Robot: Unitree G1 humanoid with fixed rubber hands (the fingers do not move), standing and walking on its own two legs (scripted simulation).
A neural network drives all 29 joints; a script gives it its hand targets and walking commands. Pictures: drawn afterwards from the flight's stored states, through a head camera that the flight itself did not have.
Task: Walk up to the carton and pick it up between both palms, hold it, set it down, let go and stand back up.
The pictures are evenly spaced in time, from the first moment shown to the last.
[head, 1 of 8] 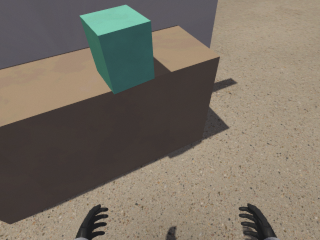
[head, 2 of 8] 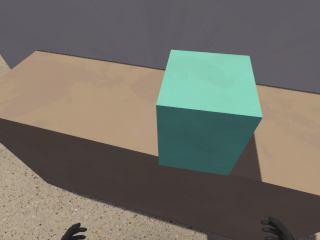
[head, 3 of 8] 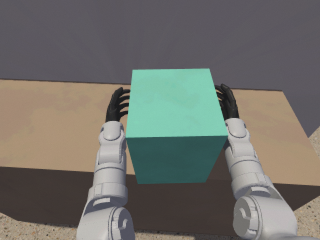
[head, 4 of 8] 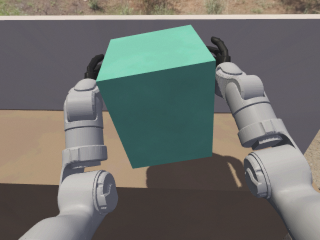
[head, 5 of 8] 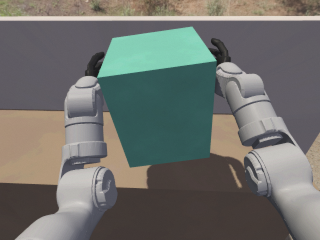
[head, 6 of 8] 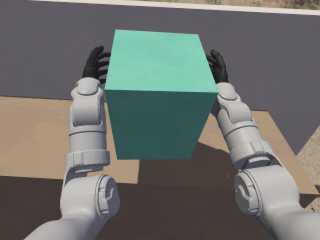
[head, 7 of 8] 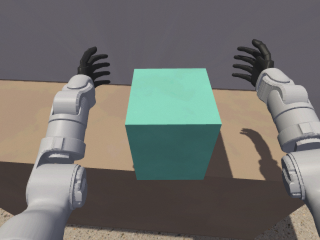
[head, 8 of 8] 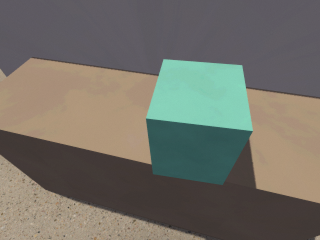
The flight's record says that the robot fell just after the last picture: no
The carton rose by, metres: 0.19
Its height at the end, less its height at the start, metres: +0.00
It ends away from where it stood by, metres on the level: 0.00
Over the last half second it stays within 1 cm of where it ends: yes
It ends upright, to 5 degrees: yes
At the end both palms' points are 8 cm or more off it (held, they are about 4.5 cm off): yes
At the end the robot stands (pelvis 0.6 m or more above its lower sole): yes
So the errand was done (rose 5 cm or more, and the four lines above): yes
